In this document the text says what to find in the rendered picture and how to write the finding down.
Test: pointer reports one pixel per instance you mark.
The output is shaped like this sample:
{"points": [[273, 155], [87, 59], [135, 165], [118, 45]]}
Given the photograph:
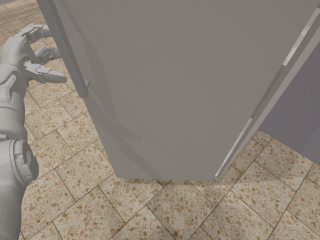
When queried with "robot left hand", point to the robot left hand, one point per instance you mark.
{"points": [[18, 52]]}

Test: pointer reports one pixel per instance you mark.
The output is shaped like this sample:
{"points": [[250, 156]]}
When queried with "fridge door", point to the fridge door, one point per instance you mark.
{"points": [[174, 82]]}

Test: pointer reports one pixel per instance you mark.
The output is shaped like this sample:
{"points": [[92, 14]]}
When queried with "left robot upper arm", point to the left robot upper arm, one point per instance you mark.
{"points": [[18, 167]]}

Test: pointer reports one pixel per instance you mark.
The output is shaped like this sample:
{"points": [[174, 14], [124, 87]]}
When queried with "left robot forearm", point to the left robot forearm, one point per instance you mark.
{"points": [[13, 86]]}

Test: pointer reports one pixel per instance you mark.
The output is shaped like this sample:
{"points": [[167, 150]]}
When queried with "handle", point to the handle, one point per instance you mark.
{"points": [[54, 23]]}

